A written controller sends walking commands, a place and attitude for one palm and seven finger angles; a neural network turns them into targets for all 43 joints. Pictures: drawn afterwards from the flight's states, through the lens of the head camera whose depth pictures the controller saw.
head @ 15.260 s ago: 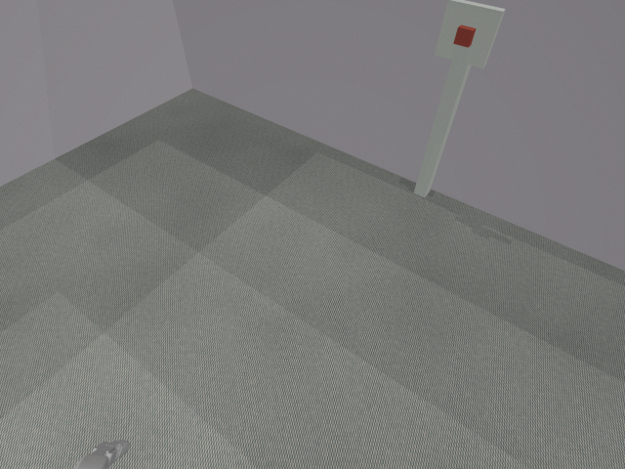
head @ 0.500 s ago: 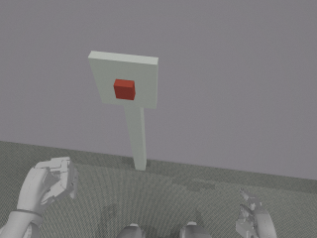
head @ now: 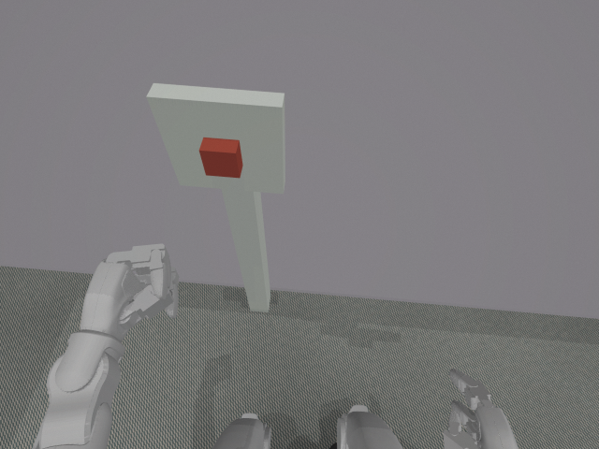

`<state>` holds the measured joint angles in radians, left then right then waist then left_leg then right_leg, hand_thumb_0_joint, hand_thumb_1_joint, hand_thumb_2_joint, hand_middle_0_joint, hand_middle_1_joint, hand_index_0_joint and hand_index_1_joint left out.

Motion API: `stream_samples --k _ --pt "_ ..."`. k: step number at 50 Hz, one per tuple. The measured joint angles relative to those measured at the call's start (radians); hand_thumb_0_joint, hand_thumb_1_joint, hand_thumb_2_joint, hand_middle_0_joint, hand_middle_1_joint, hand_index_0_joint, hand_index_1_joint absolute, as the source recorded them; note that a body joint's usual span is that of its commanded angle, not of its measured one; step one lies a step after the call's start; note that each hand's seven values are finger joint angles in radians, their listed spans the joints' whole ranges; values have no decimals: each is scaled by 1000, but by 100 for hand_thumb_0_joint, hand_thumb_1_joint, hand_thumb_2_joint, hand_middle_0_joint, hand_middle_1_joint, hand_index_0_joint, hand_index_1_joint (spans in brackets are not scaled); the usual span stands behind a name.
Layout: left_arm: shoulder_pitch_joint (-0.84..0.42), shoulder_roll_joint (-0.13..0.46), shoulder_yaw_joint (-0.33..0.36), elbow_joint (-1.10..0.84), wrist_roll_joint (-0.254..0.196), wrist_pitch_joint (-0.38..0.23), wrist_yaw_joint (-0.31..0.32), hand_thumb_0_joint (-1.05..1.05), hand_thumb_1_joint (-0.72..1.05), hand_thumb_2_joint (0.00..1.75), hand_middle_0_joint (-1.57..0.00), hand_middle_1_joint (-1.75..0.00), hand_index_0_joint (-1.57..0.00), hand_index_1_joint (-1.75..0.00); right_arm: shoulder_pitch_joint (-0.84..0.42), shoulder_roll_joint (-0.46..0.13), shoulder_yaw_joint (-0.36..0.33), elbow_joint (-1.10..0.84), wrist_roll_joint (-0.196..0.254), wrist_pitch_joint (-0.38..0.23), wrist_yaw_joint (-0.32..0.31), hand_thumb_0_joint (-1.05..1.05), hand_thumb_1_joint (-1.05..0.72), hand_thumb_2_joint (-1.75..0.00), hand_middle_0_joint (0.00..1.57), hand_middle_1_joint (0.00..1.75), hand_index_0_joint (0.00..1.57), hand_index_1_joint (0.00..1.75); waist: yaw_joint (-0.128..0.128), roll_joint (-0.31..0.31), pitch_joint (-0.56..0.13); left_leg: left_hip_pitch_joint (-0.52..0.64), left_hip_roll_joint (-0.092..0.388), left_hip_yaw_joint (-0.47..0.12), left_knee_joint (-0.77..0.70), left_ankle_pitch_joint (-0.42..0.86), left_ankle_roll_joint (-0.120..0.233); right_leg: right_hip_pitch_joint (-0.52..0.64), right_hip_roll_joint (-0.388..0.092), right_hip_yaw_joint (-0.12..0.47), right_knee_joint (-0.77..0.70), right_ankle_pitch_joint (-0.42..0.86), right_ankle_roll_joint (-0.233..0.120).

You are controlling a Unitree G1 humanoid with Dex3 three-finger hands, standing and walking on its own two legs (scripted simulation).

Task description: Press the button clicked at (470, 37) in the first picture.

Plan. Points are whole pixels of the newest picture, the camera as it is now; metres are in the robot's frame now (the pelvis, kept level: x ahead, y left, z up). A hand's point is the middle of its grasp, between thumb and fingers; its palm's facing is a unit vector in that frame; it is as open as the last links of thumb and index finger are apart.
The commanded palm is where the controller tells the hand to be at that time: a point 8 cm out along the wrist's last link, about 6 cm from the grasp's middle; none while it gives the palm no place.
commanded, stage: aim a knuckle at the button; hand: left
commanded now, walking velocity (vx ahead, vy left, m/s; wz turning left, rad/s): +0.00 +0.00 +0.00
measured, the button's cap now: (222, 156) +0.51 +0.13 +0.07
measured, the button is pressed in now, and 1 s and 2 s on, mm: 0 0 6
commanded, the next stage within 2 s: press the button with the knuckle in 1.48 s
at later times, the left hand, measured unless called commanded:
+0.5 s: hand (207, 243) +0.37 +0.14 +0.04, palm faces -0.09 -1.00 -0.02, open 3.1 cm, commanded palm +0.36 +0.19 +0.04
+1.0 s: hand (234, 215) +0.42 +0.11 +0.04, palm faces -0.06 -1.00 -0.04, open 3.1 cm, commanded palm +0.39 +0.16 +0.04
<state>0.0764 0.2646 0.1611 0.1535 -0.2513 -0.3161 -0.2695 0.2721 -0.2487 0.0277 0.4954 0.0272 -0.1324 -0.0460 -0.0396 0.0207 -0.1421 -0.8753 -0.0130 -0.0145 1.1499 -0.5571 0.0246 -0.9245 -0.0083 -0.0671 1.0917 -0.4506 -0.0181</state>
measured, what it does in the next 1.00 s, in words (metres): stands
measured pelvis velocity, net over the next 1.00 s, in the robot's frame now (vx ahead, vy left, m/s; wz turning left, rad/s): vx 0.00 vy -0.01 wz -0.03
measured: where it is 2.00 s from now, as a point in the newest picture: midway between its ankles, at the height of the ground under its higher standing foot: outside the picture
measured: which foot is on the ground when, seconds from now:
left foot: down 0.00-1.00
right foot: down 0.00-1.00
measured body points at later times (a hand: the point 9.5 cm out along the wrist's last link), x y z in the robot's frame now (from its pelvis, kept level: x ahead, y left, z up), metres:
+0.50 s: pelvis +0.00 +0.00 +0.00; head +0.10 +0.00 +0.44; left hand +0.37 +0.19 +0.04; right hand +0.13 -0.25 -0.10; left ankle +0.00 +0.10 -0.65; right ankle +0.04 -0.11 -0.65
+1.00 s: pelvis +0.00 -0.01 -0.01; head +0.10 -0.01 +0.43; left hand +0.42 +0.16 +0.04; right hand +0.06 -0.27 -0.13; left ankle +0.00 +0.10 -0.65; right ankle +0.04 -0.11 -0.65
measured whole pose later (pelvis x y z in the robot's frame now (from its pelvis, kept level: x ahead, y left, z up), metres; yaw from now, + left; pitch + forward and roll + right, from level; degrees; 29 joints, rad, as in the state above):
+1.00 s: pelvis +0.00 -0.01 -0.01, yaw -1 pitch +21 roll +0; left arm -0.50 0.22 0.19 0.75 -0.13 -0.45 -0.10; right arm 0.33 -0.25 0.00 0.59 -0.01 0.00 0.01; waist -0.10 0.02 -0.14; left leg -0.98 0.00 0.02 1.16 -0.55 0.02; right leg -1.05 0.00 -0.03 1.13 -0.44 -0.02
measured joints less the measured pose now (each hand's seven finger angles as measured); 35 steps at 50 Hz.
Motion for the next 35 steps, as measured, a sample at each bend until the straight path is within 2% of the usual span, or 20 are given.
stream_samples --k 6,13,22,30,35 --pt "-81 -2 14 95 6 -12 20 2 90 90 -130 -150 -130 -150 11 -7 -3 20 -1 17 2 1 -90 -89 21 30 20 30 -2 -2 0 -6 0 0 -7 3 -1 -7 0 1 -5 1 -1" --pt "-172 -24 -32 161 30 -35 26 2 90 90 -130 -150 -130 -150 3 -14 -14 44 -4 23 3 1 -90 -89 21 30 20 30 -6 -3 1 -22 -2 1 -2 0 0 -23 -2 1 1 -2 0" --pt "-296 -40 -26 271 66 -46 87 2 90 90 -130 -150 -130 -150 -9 -1 -17 46 -13 54 20 1 -90 -89 21 30 20 30 -18 -9 1 -38 0 13 2 -3 0 -48 0 14 13 -4 0" --pt "-416 -48 -44 387 87 -69 113 2 90 90 -130 -150 -130 -150 -1 1 -17 68 -17 75 29 1 -90 -89 21 30 20 30 -20 -3 4 -64 -3 10 13 -2 -1 -71 -3 10 24 -4 -1" --pt "-506 -61 -41 473 106 -87 137 2 90 90 -130 -150 -130 -150 2 4 -18 87 -24 88 34 1 -90 -89 21 30 20 30 -34 -5 3 -87 -3 14 23 -1 -1 -97 -3 14 37 -3 -2"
